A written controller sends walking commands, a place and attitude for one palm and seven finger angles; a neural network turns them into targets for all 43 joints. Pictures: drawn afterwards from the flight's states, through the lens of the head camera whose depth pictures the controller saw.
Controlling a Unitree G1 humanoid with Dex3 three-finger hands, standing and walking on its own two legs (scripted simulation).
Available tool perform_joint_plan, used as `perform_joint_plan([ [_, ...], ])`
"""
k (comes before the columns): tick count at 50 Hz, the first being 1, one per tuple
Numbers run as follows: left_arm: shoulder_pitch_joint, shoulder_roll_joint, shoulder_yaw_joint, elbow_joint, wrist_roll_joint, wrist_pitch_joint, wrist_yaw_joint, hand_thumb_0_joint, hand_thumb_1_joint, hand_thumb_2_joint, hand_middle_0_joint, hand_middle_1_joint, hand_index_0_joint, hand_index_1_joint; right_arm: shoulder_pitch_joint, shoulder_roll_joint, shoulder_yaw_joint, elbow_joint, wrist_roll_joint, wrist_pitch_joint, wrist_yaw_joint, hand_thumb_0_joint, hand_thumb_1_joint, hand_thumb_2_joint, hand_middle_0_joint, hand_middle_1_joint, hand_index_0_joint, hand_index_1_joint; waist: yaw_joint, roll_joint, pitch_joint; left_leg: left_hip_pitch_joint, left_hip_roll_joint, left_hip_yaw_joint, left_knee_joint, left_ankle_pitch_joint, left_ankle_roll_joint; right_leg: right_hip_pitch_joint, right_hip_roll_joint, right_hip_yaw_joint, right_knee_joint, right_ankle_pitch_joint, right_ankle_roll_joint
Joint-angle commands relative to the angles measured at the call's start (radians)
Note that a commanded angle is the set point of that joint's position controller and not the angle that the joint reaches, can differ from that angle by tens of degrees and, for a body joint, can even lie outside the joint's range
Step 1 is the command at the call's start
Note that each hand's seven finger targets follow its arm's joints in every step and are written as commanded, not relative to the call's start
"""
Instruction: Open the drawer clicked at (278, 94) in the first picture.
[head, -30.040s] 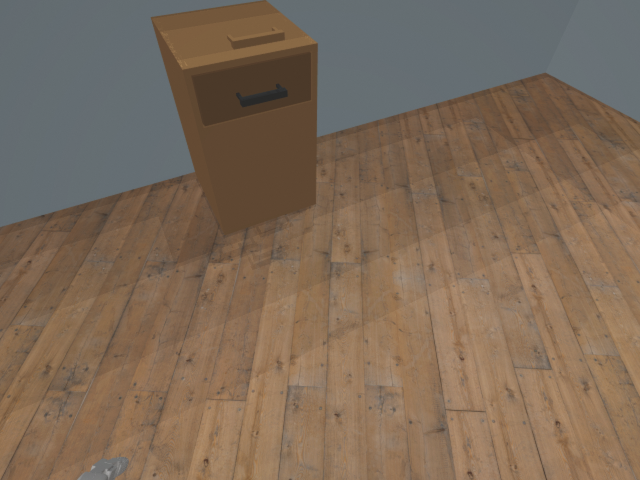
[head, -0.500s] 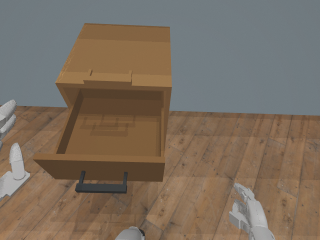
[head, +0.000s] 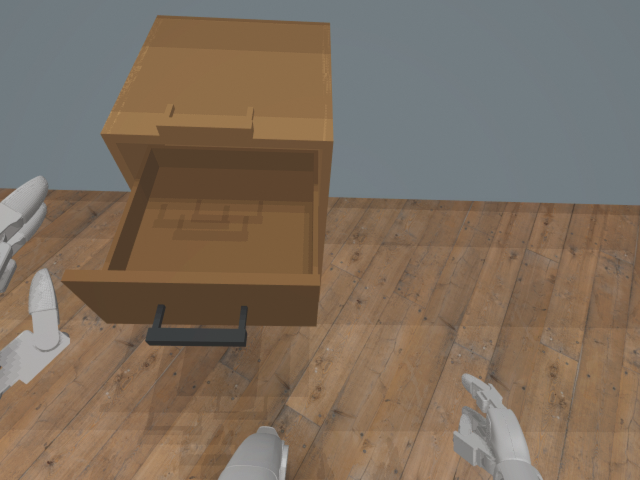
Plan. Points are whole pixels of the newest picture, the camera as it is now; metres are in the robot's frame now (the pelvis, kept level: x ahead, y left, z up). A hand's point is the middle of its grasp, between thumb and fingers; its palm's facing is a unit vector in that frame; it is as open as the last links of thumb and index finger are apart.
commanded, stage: step back with the hand held close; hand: left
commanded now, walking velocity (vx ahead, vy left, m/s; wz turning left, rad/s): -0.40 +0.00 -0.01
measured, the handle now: (200, 324) +0.34 +0.22 -0.15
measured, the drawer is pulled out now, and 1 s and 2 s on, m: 0.30 0.30 0.30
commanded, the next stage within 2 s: stop stepping back and stand still in 0.20 s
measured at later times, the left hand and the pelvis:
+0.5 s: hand out of the picture +0.11 +0.17 +0.19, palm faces +0.23 -0.80 -0.56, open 7.4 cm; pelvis -0.10 -0.04 +0.01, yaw -1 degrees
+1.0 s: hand out of the picture +0.04 +0.20 +0.18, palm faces +0.38 -0.81 -0.45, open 7.4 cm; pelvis -0.15 -0.04 +0.01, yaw +1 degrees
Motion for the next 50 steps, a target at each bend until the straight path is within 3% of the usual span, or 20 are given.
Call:
perform_joint_plan([
  [1, 0.030, 0.117, 0.134, -0.065, 0.004, -0.005, 0.038, 0.000, 0.900, 0.900, -0.200, -0.300, -0.200, -0.300, -0.119, -0.079, -0.049, -0.154, -0.012, -0.015, -0.034, 0.000, -0.900, -0.900, 0.200, 0.300, 0.200, 0.300, -0.034, -0.136, -0.184, 0.087, -0.031, -0.011, 0.139, -0.224, -0.012, 0.050, -0.352, 0.200, -0.175, 0.762, -0.113],
  [3, -0.003, 0.114, 0.125, -0.040, 0.009, 0.010, 0.036, 0.000, 0.900, 0.900, -0.200, -0.300, -0.200, -0.300, -0.149, -0.076, -0.024, -0.148, -0.009, 0.012, -0.054, 0.000, -0.900, -0.900, 0.200, 0.300, 0.200, 0.300, -0.042, -0.079, -0.133, 0.118, -0.055, 0.053, -0.282, -0.016, -0.015, 0.138, -0.212, 0.067, -0.043, 0.875, -0.017],
  [4, -0.014, 0.109, 0.115, -0.044, 0.004, 0.014, 0.036, 0.000, 0.900, 0.900, -0.200, -0.300, -0.200, -0.300, -0.128, -0.088, -0.032, -0.141, -0.005, 0.018, -0.060, 0.000, -0.900, -0.900, 0.200, 0.300, 0.200, 0.300, -0.048, -0.034, -0.155, 0.235, 0.007, 0.026, -0.438, 0.390, 0.000, 0.127, -0.146, 0.020, 0.031, 0.784, 0.031],
  [6, -0.045, 0.115, 0.098, -0.106, 0.015, 0.012, 0.037, 0.000, 0.900, 0.900, -0.200, -0.300, -0.200, -0.300, -0.079, -0.108, -0.074, -0.148, -0.014, 0.013, -0.037, 0.000, -0.900, -0.900, 0.200, 0.300, 0.200, 0.300, -0.030, 0.118, -0.255, 0.540, 0.289, -0.189, -0.310, 1.092, 0.105, -0.152, -0.076, 0.040, 0.173, -0.011, 0.037],
  [10, 0.024, 0.111, 0.100, -0.244, -0.006, 0.016, 0.028, 0.000, 0.900, 0.900, -0.200, -0.300, -0.200, -0.300, -0.057, -0.121, -0.072, -0.156, -0.037, -0.036, -0.007, 0.000, -0.900, -0.900, 0.200, 0.300, 0.200, 0.300, -0.012, 0.215, -0.311, 0.438, 0.306, -0.161, -0.341, 0.915, 0.169, -0.129, -0.057, 0.073, 0.323, -0.168, 0.051],
  [15, 0.080, 0.116, 0.111, -0.355, -0.015, 0.029, 0.039, 0.000, 0.900, 0.900, -0.200, -0.300, -0.200, -0.300, -0.070, -0.137, -0.072, -0.170, -0.028, -0.063, 0.009, 0.000, -0.900, -0.900, 0.200, 0.300, 0.200, 0.300, -0.002, 0.230, -0.345, 0.454, 0.256, -0.095, -0.327, 0.767, 0.126, -0.084, -0.053, 0.007, 0.186, -0.041, 0.048],
  [17, 0.136, 0.123, 0.146, -0.305, -0.018, 0.031, 0.045, 0.000, 0.900, 0.900, -0.200, -0.300, -0.200, -0.300, -0.061, -0.133, -0.066, -0.182, -0.023, -0.055, 0.009, 0.000, -0.900, -0.900, 0.200, 0.300, 0.200, 0.300, -0.013, 0.257, -0.309, 0.371, 0.218, -0.052, -0.334, 0.490, 0.107, -0.021, -0.058, -0.011, 0.092, -0.053, 0.050],
  [20, 0.148, 0.141, 0.179, -0.218, -0.014, 0.032, 0.045, 0.000, 0.900, 0.900, -0.200, -0.300, -0.200, -0.300, -0.053, -0.131, -0.057, -0.200, -0.003, -0.028, -0.003, 0.000, -0.900, -0.900, 0.200, 0.300, 0.200, 0.300, -0.026, 0.113, -0.234, 0.226, 0.098, 0.019, -0.245, -0.036, 0.044, 0.128, -0.098, -0.037, -0.217, 0.150, 0.054],
  [21, 0.128, 0.152, 0.185, -0.185, -0.013, 0.030, 0.044, 0.000, 0.900, 0.900, -0.200, -0.300, -0.200, -0.300, -0.043, -0.124, -0.062, -0.203, 0.001, -0.015, -0.004, 0.000, -0.900, -0.900, 0.200, 0.300, 0.200, 0.300, -0.043, -0.017, -0.198, 0.198, 0.029, 0.066, -0.123, -0.153, 0.011, 0.090, -0.189, 0.055, -0.285, 0.155, 0.009],
  [22, 0.098, 0.167, 0.203, -0.136, -0.015, 0.032, 0.049, 0.000, 0.900, 0.900, -0.200, -0.300, -0.200, -0.300, -0.034, -0.118, -0.067, -0.199, 0.007, -0.003, -0.009, 0.000, -0.900, -0.900, 0.200, 0.300, 0.200, 0.300, -0.054, -0.161, -0.161, 0.182, -0.031, 0.064, 0.078, -0.170, -0.009, -0.034, -0.337, 0.269, -0.358, 0.092, -0.063],
  [23, 0.074, 0.136, 0.171, -0.092, -0.023, 0.046, 0.049, 0.000, 0.900, 0.900, -0.200, -0.300, -0.200, -0.300, -0.012, -0.131, -0.077, -0.179, 0.011, 0.002, -0.012, 0.000, -0.900, -0.900, 0.200, 0.300, 0.200, 0.300, -0.055, -0.216, -0.162, 0.151, -0.064, 0.036, 0.265, -0.178, -0.010, -0.042, -0.428, 0.346, -0.367, 0.217, -0.116],
  [25, 0.095, 0.090, 0.147, -0.012, -0.012, 0.052, 0.045, 0.000, 0.900, 0.900, -0.200, -0.300, -0.200, -0.300, -0.034, -0.133, -0.076, -0.161, 0.012, 0.002, -0.013, 0.000, -0.900, -0.900, 0.200, 0.300, 0.200, 0.300, -0.065, -0.213, -0.168, 0.071, -0.029, -0.015, 0.349, -0.157, -0.001, 0.073, -0.410, 0.234, -0.267, 0.407, -0.120],
  [27, 0.120, 0.096, 0.145, 0.022, 0.010, 0.036, 0.048, 0.000, 0.900, 0.900, -0.200, -0.300, -0.200, -0.300, -0.059, -0.116, -0.061, -0.167, 0.007, 0.010, -0.015, 0.000, -0.900, -0.900, 0.200, 0.300, 0.200, 0.300, -0.058, -0.173, -0.173, 0.085, -0.010, 0.018, 0.165, -0.145, 0.008, 0.149, -0.367, 0.140, -0.225, 0.483, -0.091],
  [31, 0.078, 0.079, 0.080, -0.029, 0.036, 0.011, 0.063, 0.000, 0.900, 0.900, -0.200, -0.300, -0.200, -0.300, -0.053, -0.120, -0.053, -0.167, 0.001, -0.028, -0.020, 0.000, -0.900, -0.900, 0.200, 0.300, 0.200, 0.300, -0.041, -0.179, -0.131, 0.255, -0.033, 0.096, -0.261, -0.090, 0.049, 0.157, -0.327, 0.121, -0.219, 0.389, -0.049],
  [33, 0.059, 0.091, 0.061, -0.121, 0.028, 0.002, 0.069, 0.000, 0.900, 0.900, -0.200, -0.300, -0.200, -0.300, -0.036, -0.140, -0.062, -0.168, -0.002, -0.051, -0.021, 0.000, -0.900, -0.900, 0.200, 0.300, 0.200, 0.300, -0.039, -0.076, -0.128, 0.343, 0.006, 0.083, -0.418, 0.093, 0.065, 0.187, -0.282, 0.089, -0.143, 0.419, -0.015],
  [35, 0.049, 0.122, 0.078, -0.208, 0.028, -0.014, 0.067, 0.000, 0.900, 0.900, -0.200, -0.300, -0.200, -0.300, -0.014, -0.171, -0.074, -0.189, -0.010, -0.064, -0.015, 0.000, -0.900, -0.900, 0.200, 0.300, 0.200, 0.300, -0.018, 0.108, -0.153, 0.399, 0.120, -0.051, -0.406, 0.333, 0.099, 0.150, -0.189, 0.026, -0.062, 0.350, 0.035],
  [36, 0.071, 0.138, 0.094, -0.220, 0.026, -0.012, 0.062, 0.000, 0.900, 0.900, -0.200, -0.300, -0.200, -0.300, -0.003, -0.175, -0.079, -0.193, -0.003, -0.066, -0.008, 0.000, -0.900, -0.900, 0.200, 0.300, 0.200, 0.300, -0.010, 0.109, -0.173, 0.419, 0.141, -0.056, -0.367, 0.392, 0.097, 0.130, -0.166, 0.005, -0.055, 0.294, 0.040],
  [38, 0.102, 0.169, 0.143, -0.202, 0.026, -0.004, 0.068, 0.000, 0.900, 0.900, -0.200, -0.300, -0.200, -0.300, -0.005, -0.137, -0.067, -0.180, 0.003, -0.054, -0.010, 0.000, -0.900, -0.900, 0.200, 0.300, 0.200, 0.300, -0.016, 0.156, -0.185, 0.379, 0.103, -0.013, -0.348, 0.311, 0.078, 0.150, -0.156, -0.002, -0.085, 0.269, 0.032],
  [44, 0.035, 0.088, 0.096, -0.050, 0.008, 0.005, 0.069, 0.000, 0.900, 0.900, -0.200, -0.300, -0.200, -0.300, 0.005, -0.143, -0.064, -0.168, 0.012, -0.041, -0.008, 0.000, -0.900, -0.900, 0.200, 0.300, 0.200, 0.300, -0.047, -0.070, -0.087, 0.293, 0.018, 0.025, -0.276, -0.033, 0.042, 0.081, -0.214, 0.129, -0.265, 0.082, 0.005],
  [50, -0.025, 0.061, 0.046, -0.050, 0.018, 0.025, 0.068, 0.000, 0.900, 0.900, -0.200, -0.300, -0.200, -0.300, -0.025, -0.140, -0.044, -0.180, 0.005, -0.034, -0.011, 0.000, -0.900, -0.900, 0.200, 0.300, 0.200, 0.300, -0.040, 0.025, -0.055, 0.261, 0.080, -0.041, -0.429, -0.096, 0.063, 0.089, -0.136, 0.049, -0.219, 0.045, 0.036],
])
